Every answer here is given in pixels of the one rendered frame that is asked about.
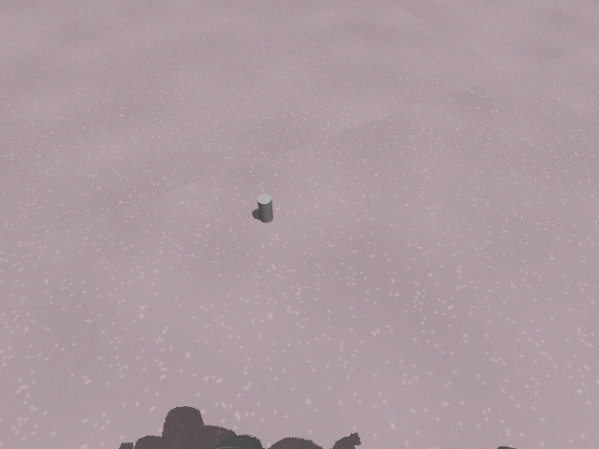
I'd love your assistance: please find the can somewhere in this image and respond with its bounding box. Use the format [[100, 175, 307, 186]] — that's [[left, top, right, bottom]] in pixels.
[[257, 194, 273, 223]]

